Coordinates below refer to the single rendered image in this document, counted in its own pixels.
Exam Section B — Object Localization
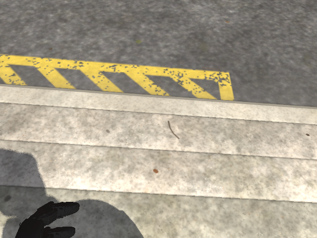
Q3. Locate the robot left hand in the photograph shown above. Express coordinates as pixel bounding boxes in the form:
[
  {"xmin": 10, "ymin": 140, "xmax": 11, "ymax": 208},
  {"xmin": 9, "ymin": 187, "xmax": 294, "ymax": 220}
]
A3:
[{"xmin": 15, "ymin": 201, "xmax": 80, "ymax": 238}]

